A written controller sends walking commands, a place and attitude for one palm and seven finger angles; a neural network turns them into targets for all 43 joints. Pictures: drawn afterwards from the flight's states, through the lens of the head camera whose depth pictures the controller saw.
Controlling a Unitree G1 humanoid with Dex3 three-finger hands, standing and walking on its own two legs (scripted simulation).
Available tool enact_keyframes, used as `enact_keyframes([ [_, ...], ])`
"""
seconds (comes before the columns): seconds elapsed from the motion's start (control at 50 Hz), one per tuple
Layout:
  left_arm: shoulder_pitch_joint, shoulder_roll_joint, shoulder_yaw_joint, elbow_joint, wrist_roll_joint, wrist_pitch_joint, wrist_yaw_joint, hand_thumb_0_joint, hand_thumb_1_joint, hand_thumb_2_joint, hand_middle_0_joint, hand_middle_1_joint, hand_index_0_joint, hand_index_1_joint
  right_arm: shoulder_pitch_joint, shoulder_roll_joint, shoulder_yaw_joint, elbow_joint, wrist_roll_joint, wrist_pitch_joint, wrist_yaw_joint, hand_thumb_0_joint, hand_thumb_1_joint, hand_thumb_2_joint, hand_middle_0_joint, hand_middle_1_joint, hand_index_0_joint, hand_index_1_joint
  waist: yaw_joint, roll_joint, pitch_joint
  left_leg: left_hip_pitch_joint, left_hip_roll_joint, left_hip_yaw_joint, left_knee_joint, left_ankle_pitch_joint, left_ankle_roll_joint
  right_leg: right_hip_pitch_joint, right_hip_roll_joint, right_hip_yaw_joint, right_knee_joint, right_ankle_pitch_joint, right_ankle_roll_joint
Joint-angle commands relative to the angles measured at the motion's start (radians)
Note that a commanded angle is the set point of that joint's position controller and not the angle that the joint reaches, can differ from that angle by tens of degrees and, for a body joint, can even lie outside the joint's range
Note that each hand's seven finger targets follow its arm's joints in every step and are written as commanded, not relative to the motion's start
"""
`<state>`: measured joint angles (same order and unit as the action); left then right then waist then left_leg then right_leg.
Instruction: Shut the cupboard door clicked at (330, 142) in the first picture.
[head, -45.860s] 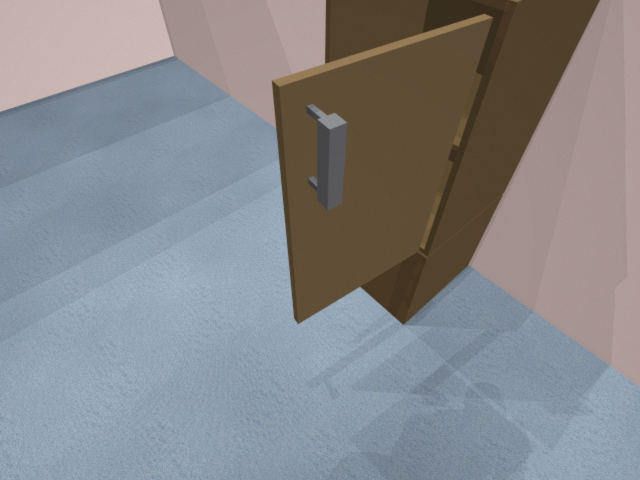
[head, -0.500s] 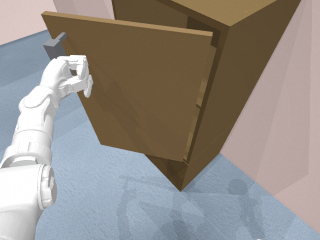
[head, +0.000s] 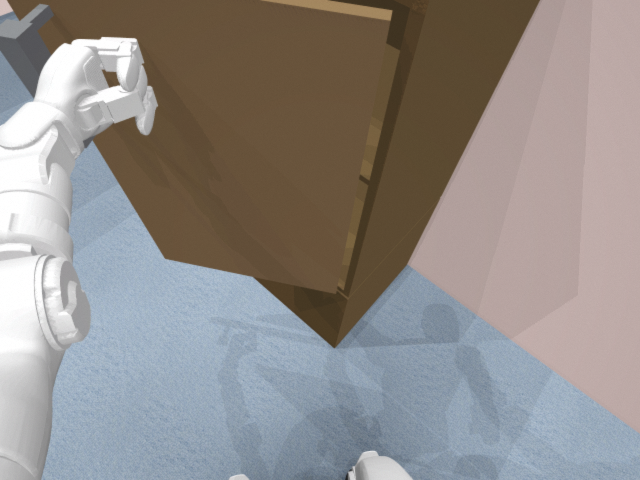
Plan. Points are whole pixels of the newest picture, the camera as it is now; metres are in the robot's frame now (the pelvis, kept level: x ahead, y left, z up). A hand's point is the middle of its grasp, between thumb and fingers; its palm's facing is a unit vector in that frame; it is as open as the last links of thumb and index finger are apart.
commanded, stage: push the door shut along its arc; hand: left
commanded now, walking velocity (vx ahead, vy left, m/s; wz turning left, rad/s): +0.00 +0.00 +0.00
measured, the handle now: (62, 79) +0.56 +0.23 +0.17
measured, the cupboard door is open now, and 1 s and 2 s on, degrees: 30 18 18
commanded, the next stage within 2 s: pull the fist back off the door in 0.28 s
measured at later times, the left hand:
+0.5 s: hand (163, 67) +0.56 +0.12 +0.18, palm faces -0.09 -0.99 +0.13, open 3.2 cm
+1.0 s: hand (180, 109) +0.51 +0.10 +0.16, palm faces +0.03 -1.00 -0.01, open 3.1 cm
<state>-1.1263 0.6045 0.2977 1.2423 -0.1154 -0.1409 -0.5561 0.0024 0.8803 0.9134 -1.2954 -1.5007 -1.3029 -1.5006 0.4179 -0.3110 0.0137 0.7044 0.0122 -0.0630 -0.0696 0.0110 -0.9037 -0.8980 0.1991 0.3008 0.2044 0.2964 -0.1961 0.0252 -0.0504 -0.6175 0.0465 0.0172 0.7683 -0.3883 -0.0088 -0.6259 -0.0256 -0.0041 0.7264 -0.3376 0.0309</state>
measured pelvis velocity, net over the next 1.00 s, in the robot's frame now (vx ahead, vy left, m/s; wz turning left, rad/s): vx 0.02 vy -0.01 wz -0.01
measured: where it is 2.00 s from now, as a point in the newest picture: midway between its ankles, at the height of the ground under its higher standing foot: outside the picture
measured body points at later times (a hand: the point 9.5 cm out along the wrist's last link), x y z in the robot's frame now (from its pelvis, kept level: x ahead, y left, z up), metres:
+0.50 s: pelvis +0.00 +0.00 -0.01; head +0.11 +0.01 +0.43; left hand +0.56 +0.17 +0.18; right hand -0.02 -0.27 -0.12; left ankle -0.01 +0.12 -0.71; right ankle +0.00 -0.14 -0.71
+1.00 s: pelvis +0.02 -0.01 +0.01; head +0.07 -0.02 +0.46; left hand +0.50 +0.16 +0.17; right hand +0.03 -0.27 -0.11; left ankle -0.01 +0.12 -0.71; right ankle +0.00 -0.14 -0.71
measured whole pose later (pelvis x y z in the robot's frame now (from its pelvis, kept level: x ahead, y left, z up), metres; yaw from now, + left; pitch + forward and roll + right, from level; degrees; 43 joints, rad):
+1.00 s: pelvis +0.02 -0.01 +0.01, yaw -1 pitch +10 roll -1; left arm -0.87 0.27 0.29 0.95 -0.08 -0.15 -0.01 0.01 0.90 0.90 -1.30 -1.50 -1.30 -1.50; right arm 0.42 -0.26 -0.02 0.67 0.01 -0.02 0.01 0.01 -0.91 -0.90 0.20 0.30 0.20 0.30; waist -0.12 0.06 -0.08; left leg -0.45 0.06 0.03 0.66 -0.38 -0.02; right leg -0.47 -0.01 0.01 0.63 -0.32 0.02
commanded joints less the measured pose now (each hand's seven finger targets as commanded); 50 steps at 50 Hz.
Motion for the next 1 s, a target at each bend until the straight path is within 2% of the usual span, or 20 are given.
enact_keyframes([
  [0.0, -0.562, 0.215, 0.026, -0.221, -0.033, -0.050, -0.005, 0.000, 0.900, 0.900, -1.300, -1.500, -1.300, -1.500, 0.116, -0.179, -0.069, -0.056, -0.005, -0.031, -0.011, 0.000, -0.900, -0.900, 0.200, 0.300, 0.200, 0.300, -0.026, 0.062, -0.461, 0.316, -0.044, -0.030, -0.036, 0.387, 0.039, 0.099, 0.054, -0.040, -0.064, 0.376, -0.048],
  [0.06, -0.599, 0.175, -0.011, -0.209, -0.033, -0.044, -0.011, 0.000, 0.900, 0.900, -1.300, -1.500, -1.300, -1.500, 0.118, -0.178, -0.068, -0.045, -0.005, -0.031, -0.011, 0.000, -0.900, -0.900, 0.200, 0.300, 0.200, 0.300, -0.040, 0.087, -0.450, 0.331, -0.045, -0.031, -0.027, 0.382, 0.038, 0.059, 0.059, -0.045, -0.065, 0.356, -0.049],
  [0.14, -0.669, 0.176, -0.021, -0.190, -0.028, -0.041, -0.006, 0.000, 0.900, 0.900, -1.300, -1.500, -1.300, -1.500, 0.132, -0.187, -0.066, -0.026, -0.008, -0.035, -0.011, 0.000, -0.900, -0.900, 0.200, 0.300, 0.200, 0.300, -0.060, 0.104, -0.437, 0.336, -0.044, -0.037, -0.017, 0.367, 0.036, 0.009, 0.065, -0.051, -0.059, 0.322, -0.052],
  [0.22, -0.714, 0.072, -0.084, -0.190, -0.042, -0.038, -0.006, 0.000, 0.900, 0.900, -1.300, -1.500, -1.300, -1.500, 0.136, -0.177, -0.067, -0.010, -0.013, -0.047, -0.009, 0.000, -0.900, -0.900, 0.200, 0.300, 0.200, 0.300, -0.076, 0.138, -0.458, 0.389, -0.044, -0.043, 0.000, 0.411, 0.039, -0.047, 0.068, -0.068, -0.038, 0.320, -0.058],
  [0.3, -0.748, 0.097, -0.073, -0.135, -0.029, -0.025, -0.001, 0.000, 0.900, 0.900, -1.300, -1.500, -1.300, -1.500, 0.139, -0.184, -0.064, 0.003, -0.014, -0.052, -0.010, 0.000, -0.900, -0.900, 0.200, 0.300, 0.200, 0.300, -0.098, 0.065, -0.421, 0.316, -0.042, -0.043, 0.007, 0.331, 0.042, -0.065, 0.066, -0.064, -0.042, 0.277, -0.051],
  [0.36, -0.780, 0.071, -0.091, -0.131, -0.024, -0.031, 0.007, 0.000, 0.900, 0.900, -1.300, -1.500, -1.300, -1.500, 0.140, -0.184, -0.063, 0.008, -0.016, -0.056, -0.008, 0.000, -0.900, -0.900, 0.200, 0.300, 0.200, 0.300, -0.101, 0.108, -0.444, 0.351, -0.042, -0.049, 0.018, 0.357, 0.039, -0.101, 0.069, -0.069, -0.026, 0.275, -0.055],
  [0.38, -0.823, 0.152, 0.172, -0.134, -0.108, 0.000, 0.219, 0.000, 0.900, 0.900, -1.300, -1.500, -1.300, -1.500, 0.164, -0.135, -0.044, -0.024, -0.004, -0.067, -0.003, 0.000, -0.900, -0.900, 0.200, 0.300, 0.200, 0.300, -0.048, 0.159, -0.446, 0.228, -0.029, -0.064, 0.001, 0.344, 0.025, -0.011, 0.050, -0.040, -0.066, 0.274, -0.045],
  [0.4, -0.760, 0.099, 0.112, -0.112, -0.069, 0.017, 0.320, 0.000, 0.900, 0.900, -1.300, -1.500, -1.300, -1.500, 0.184, -0.129, -0.039, -0.026, -0.010, -0.072, 0.018, 0.000, -0.900, -0.900, 0.200, 0.300, 0.200, 0.300, -0.051, 0.129, -0.478, 0.222, -0.026, -0.063, -0.022, 0.343, 0.018, 0.030, 0.055, -0.043, -0.058, 0.279, -0.035],
  [0.42, -0.748, 0.072, 0.128, -0.114, -0.055, 0.015, 0.408, 0.000, 0.900, 0.900, -1.300, -1.500, -1.300, -1.500, 0.201, -0.125, -0.047, -0.029, -0.020, -0.071, 0.032, 0.000, -0.900, -0.900, 0.200, 0.300, 0.200, 0.300, -0.061, 0.051, -0.476, 0.216, -0.021, -0.076, -0.022, 0.369, 0.020, 0.036, 0.057, -0.060, -0.054, 0.293, -0.029],
  [0.46, -0.734, -0.011, 0.079, -0.221, 0.033, -0.021, 0.571, 0.000, 0.900, 0.900, -1.300, -1.500, -1.300, -1.500, 0.212, -0.112, -0.056, -0.038, -0.049, -0.065, 0.075, 0.000, -0.900, -0.900, 0.200, 0.300, 0.200, 0.300, -0.042, 0.119, -0.520, 0.262, -0.027, -0.063, -0.007, 0.448, 0.014, 0.012, 0.057, -0.061, -0.041, 0.324, -0.025],
  [0.5, -0.668, -0.014, 0.043, -0.247, 0.131, -0.071, 0.656, 0.000, 0.900, 0.900, -1.300, -1.500, -1.300, -1.500, 0.227, -0.113, -0.065, -0.037, -0.066, -0.050, 0.110, 0.000, -0.900, -0.900, 0.200, 0.300, 0.200, 0.300, -0.035, 0.108, -0.549, 0.296, -0.026, -0.057, -0.004, 0.483, 0.014, 0.023, 0.059, -0.062, -0.034, 0.334, -0.030],
  [0.54, -0.634, -0.021, 0.026, -0.222, 0.153, -0.091, 0.632, 0.000, 0.900, 0.900, -1.300, -1.500, -1.300, -1.500, 0.235, -0.121, -0.074, -0.041, -0.061, -0.029, 0.115, 0.000, -0.900, -0.900, 0.200, 0.300, 0.200, 0.300, -0.036, 0.077, -0.570, 0.326, -0.025, -0.052, -0.020, 0.497, 0.015, 0.064, 0.064, -0.052, -0.044, 0.371, -0.032],
  [0.66, -0.558, -0.023, 0.059, -0.310, 0.072, -0.100, 0.536, 0.000, 0.900, 0.900, -1.300, -1.500, -1.300, -1.500, 0.197, -0.111, -0.075, -0.071, -0.032, 0.000, 0.093, 0.000, -0.900, -0.900, 0.200, 0.300, 0.200, 0.300, 0.016, 0.081, -0.576, 0.360, -0.031, -0.022, -0.065, 0.530, 0.018, 0.211, 0.070, -0.040, -0.079, 0.482, -0.040],
  [0.74, -0.397, -0.032, 0.075, -0.343, 0.059, -0.110, 0.542, 0.000, 0.900, 0.900, -1.300, -1.500, -1.300, -1.500, 0.166, -0.098, -0.073, -0.084, -0.021, 0.003, 0.087, 0.000, -0.900, -0.900, 0.200, 0.300, 0.200, 0.300, 0.047, 0.026, -0.456, 0.300, -0.033, 0.007, -0.099, 0.501, 0.025, 0.273, 0.072, -0.043, -0.100, 0.514, -0.039],
  [0.78, -0.317, -0.038, 0.081, -0.338, 0.062, -0.104, 0.550, 0.000, 0.900, 0.900, -1.300, -1.500, -1.300, -1.500, 0.154, -0.098, -0.078, -0.091, -0.017, 0.008, 0.087, 0.000, -0.900, -0.900, 0.200, 0.300, 0.200, 0.300, 0.055, -0.044, -0.409, 0.260, -0.035, 0.019, -0.121, 0.464, 0.029, 0.307, 0.071, -0.045, -0.108, 0.519, -0.037],
  [0.84, -0.274, -0.088, 0.042, -0.435, 0.054, -0.098, 0.546, 0.000, 0.900, 0.900, -1.300, -1.500, -1.300, -1.500, 0.115, -0.089, -0.080, -0.109, -0.006, 0.009, 0.083, 0.000, -0.900, -0.900, 0.200, 0.300, 0.200, 0.300, 0.072, 0.026, -0.427, 0.317, -0.037, 0.027, -0.127, 0.498, 0.028, 0.323, 0.066, -0.042, -0.109, 0.533, -0.041],
  [0.9, -0.237, -0.136, 0.009, -0.493, 0.029, -0.079, 0.542, 0.000, 0.900, 0.900, -1.300, -1.500, -1.300, -1.500, 0.078, -0.086, -0.082, -0.116, 0.003, 0.007, 0.077, 0.000, -0.900, -0.900, 0.200, 0.300, 0.200, 0.300, 0.073, -0.029, -0.401, 0.327, -0.039, 0.032, -0.142, 0.458, 0.031, 0.344, 0.066, -0.045, -0.128, 0.528, -0.040],
  [0.94, -0.267, -0.161, -0.026, -0.570, 0.022, -0.078, 0.543, 0.000, 0.900, 0.900, -1.300, -1.500, -1.300, -1.500, 0.053, -0.082, -0.078, -0.119, 0.009, 0.005, 0.070, 0.000, -0.900, -0.900, 0.200, 0.300, 0.200, 0.300, 0.070, 0.015, -0.400, 0.356, -0.041, 0.030, -0.150, 0.456, 0.030, 0.342, 0.062, -0.043, -0.131, 0.514, -0.041],
  [0.96, -0.245, -0.190, -0.041, -0.591, 0.016, -0.072, 0.545, 0.000, 0.900, 0.900, -1.300, -1.500, -1.300, -1.500, 0.038, -0.076, -0.079, -0.124, 0.011, 0.002, 0.068, 0.000, -0.900, -0.900, 0.200, 0.300, 0.200, 0.300, 0.078, 0.014, -0.408, 0.372, -0.043, 0.031, -0.148, 0.464, 0.031, 0.347, 0.062, -0.043, -0.132, 0.522, -0.042],
  [0.98, -0.233, -0.175, -0.028, -0.616, 0.011, -0.072, 0.550, 0.000, 0.900, 0.900, -1.300, -1.500, -1.300, -1.500, 0.029, -0.078, -0.079, -0.124, 0.011, 0.000, 0.065, 0.000, -0.900, -0.900, 0.200, 0.300, 0.200, 0.300, 0.084, -0.006, -0.416, 0.378, -0.042, 0.027, -0.152, 0.465, 0.030, 0.361, 0.062, -0.045, -0.133, 0.524, -0.042],
])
